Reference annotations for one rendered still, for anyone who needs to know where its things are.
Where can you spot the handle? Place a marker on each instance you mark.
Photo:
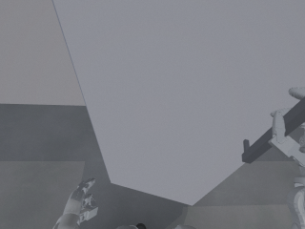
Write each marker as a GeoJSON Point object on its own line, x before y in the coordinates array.
{"type": "Point", "coordinates": [292, 119]}

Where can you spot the robot right hand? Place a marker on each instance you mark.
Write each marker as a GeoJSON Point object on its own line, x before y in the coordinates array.
{"type": "Point", "coordinates": [285, 144]}

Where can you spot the left robot forearm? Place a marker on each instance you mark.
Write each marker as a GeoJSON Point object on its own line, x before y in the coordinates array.
{"type": "Point", "coordinates": [68, 221]}

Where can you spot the right robot forearm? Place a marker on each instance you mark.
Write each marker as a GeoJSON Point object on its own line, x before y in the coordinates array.
{"type": "Point", "coordinates": [296, 203]}

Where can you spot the fridge door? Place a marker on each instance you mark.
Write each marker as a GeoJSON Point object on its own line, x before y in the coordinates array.
{"type": "Point", "coordinates": [173, 87]}

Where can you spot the robot left hand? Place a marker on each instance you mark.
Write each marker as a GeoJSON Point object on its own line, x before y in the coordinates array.
{"type": "Point", "coordinates": [78, 200]}

